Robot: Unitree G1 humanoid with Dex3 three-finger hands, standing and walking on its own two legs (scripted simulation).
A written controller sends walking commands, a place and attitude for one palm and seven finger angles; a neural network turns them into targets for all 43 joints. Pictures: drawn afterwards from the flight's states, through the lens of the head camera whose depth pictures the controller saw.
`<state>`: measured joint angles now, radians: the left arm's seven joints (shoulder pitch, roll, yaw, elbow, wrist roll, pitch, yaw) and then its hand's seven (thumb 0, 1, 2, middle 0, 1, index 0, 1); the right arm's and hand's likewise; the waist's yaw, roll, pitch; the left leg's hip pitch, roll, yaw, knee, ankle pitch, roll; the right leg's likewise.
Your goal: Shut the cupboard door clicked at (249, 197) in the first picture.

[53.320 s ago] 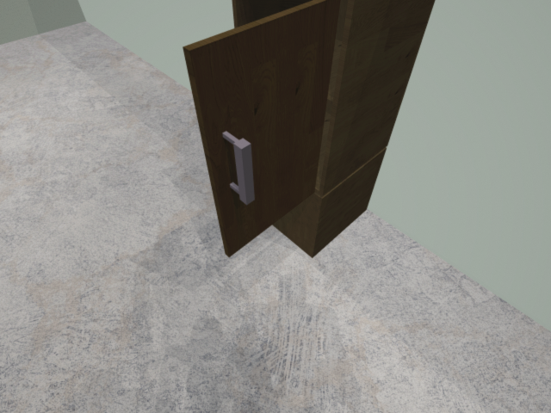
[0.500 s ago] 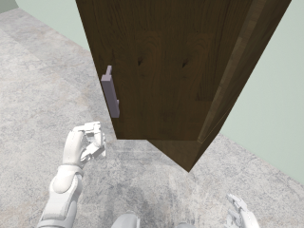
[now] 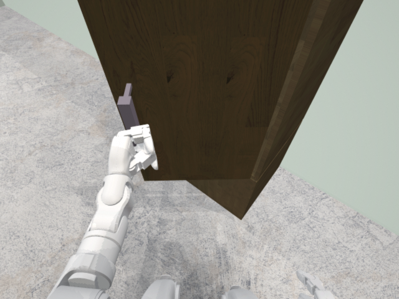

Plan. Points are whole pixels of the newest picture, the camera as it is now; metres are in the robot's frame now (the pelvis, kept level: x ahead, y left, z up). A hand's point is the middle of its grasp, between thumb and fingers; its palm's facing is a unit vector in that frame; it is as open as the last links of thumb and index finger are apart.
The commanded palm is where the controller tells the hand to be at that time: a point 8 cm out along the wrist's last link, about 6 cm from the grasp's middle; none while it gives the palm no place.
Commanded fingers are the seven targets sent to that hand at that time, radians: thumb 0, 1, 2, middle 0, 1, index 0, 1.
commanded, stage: bring the fist close to the handle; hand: left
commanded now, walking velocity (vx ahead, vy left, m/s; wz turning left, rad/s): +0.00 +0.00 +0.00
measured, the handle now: (134, 120) +0.48 +0.16 +0.06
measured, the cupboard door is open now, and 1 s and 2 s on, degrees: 40 35 21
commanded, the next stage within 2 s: push the door shut along its arc in 0.34 s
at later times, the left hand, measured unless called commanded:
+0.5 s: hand (152, 156) +0.38 +0.10 +0.07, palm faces +0.00 -1.00 -0.03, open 3.1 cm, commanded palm +0.36 +0.16 +0.07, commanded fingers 0.00 0.90 0.90 -1.30 -1.50 -1.30 -1.50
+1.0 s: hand (152, 134) +0.43 +0.11 +0.07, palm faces -0.12 -0.99 -0.04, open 3.1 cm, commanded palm +0.43 +0.15 +0.07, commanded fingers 0.00 0.90 0.90 -1.30 -1.50 -1.30 -1.50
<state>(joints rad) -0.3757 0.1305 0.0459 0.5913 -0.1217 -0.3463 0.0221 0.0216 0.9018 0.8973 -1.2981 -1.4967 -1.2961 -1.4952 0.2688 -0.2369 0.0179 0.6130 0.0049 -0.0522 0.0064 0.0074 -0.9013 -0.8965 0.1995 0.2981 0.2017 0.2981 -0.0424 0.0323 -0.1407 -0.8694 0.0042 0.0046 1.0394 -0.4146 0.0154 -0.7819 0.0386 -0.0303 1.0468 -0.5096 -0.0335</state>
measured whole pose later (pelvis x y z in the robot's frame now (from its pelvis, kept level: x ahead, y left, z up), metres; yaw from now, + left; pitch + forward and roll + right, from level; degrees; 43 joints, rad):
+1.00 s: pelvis -0.01 +0.00 -0.01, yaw +0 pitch +16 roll -1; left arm -0.72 0.25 0.14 1.01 -0.14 -0.44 -0.16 0.02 0.90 0.90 -1.32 -1.50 -1.30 -1.50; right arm 0.33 -0.26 0.00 0.67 0.02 -0.03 0.00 0.01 -0.90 -0.90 0.20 0.30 0.20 0.30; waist -0.08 0.04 -0.14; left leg -0.96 0.00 -0.01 1.08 -0.40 0.01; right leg -0.87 0.04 -0.05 1.09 -0.50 -0.04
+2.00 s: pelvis -0.01 +0.01 -0.04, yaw -2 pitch +27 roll -4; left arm -1.25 0.45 0.19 1.32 -0.05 -0.27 -0.30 -0.01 0.87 0.95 -1.30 -1.50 -1.29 -1.50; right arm 0.43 -0.26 0.03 0.70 -0.02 -0.05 0.03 0.00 -0.90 -0.90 0.20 0.30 0.20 0.30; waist -0.23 0.07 -0.13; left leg -1.25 0.03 -0.03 1.23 -0.45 0.02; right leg -1.14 0.07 -0.07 1.20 -0.53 -0.03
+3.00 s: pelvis +0.01 -0.01 -0.02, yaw -2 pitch +27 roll -1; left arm -1.09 0.20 0.27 1.22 0.07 -0.41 0.27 0.02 0.91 0.91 -1.30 -1.50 -1.29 -1.49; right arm 0.51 -0.24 -0.01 0.68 -0.10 0.00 0.14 0.00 -0.90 -0.90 0.20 0.30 0.20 0.30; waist -0.23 0.08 -0.16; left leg -1.13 0.03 0.00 1.11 -0.44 0.00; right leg -1.05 0.07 -0.03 1.11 -0.52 -0.05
